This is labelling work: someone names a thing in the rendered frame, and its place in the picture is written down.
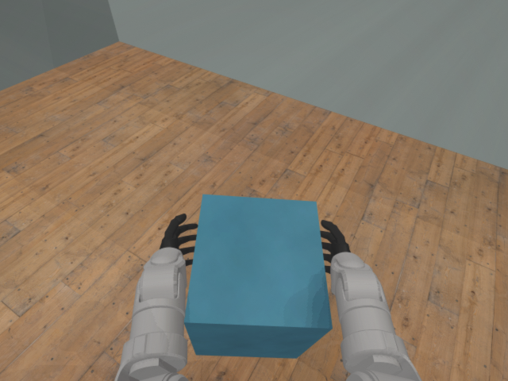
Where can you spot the robot right hand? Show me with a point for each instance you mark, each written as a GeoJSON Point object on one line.
{"type": "Point", "coordinates": [337, 240]}

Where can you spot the robot left forearm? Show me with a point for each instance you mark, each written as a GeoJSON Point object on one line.
{"type": "Point", "coordinates": [157, 345]}

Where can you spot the robot left hand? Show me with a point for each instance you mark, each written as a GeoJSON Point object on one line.
{"type": "Point", "coordinates": [171, 239]}

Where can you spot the robot right forearm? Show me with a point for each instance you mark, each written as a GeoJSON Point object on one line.
{"type": "Point", "coordinates": [369, 339]}

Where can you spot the carton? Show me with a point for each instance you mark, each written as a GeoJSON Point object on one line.
{"type": "Point", "coordinates": [257, 284]}

